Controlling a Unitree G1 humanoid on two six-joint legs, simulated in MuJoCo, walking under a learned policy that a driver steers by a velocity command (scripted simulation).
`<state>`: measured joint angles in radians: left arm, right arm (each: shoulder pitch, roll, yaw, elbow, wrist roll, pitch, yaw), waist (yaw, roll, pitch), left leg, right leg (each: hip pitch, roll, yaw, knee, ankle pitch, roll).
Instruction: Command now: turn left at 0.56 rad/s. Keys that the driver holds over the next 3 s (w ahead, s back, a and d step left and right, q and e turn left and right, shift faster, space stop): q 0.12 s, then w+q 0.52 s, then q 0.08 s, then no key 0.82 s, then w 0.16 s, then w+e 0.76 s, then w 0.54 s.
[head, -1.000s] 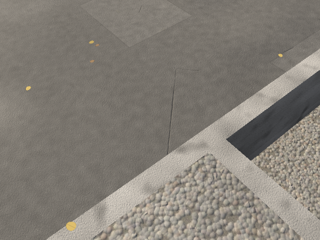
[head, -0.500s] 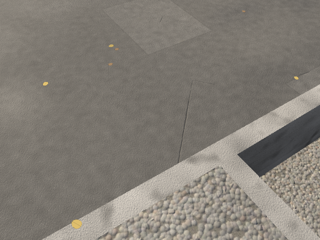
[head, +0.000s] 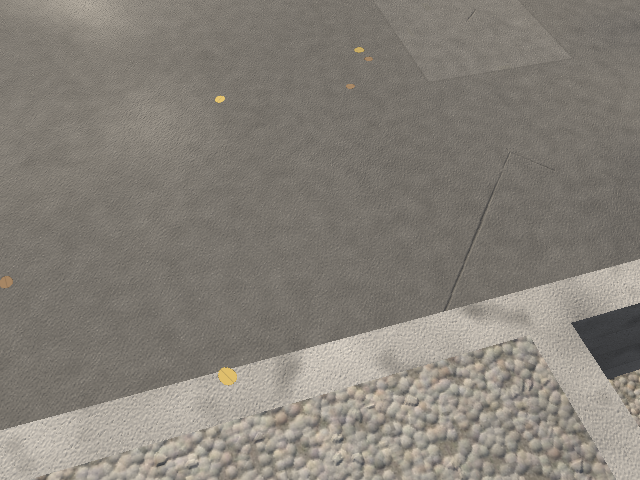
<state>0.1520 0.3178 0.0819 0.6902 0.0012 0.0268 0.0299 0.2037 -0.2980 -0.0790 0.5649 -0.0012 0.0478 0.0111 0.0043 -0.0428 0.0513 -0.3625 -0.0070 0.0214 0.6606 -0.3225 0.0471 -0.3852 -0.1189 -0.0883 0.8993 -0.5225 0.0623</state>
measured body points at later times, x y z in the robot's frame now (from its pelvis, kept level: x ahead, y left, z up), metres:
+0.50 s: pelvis +0.06 -0.02 +0.02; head +0.07 -0.03 +0.46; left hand +0.08 +0.29 -0.07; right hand +0.27 -0.24 -0.08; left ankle +0.02 +0.10 -0.67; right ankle +0.06 -0.13 -0.72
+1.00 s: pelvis +0.20 +0.10 +0.01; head +0.25 +0.14 +0.45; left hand +0.14 +0.40 -0.12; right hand +0.50 -0.02 -0.08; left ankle +0.24 +0.22 -0.72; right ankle +0.22 -0.07 -0.64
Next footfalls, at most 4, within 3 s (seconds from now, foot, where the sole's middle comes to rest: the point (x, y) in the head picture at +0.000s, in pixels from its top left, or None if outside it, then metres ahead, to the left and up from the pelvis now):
0.40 right None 0.10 -0.12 -0.76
0.84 left None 0.28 0.24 -0.76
1.22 right None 0.38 0.03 -0.76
2.20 right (230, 357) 0.71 0.19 -0.76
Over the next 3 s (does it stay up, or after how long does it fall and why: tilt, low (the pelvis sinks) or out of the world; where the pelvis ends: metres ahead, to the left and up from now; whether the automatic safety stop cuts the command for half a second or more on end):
stays up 0.94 0.33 0.02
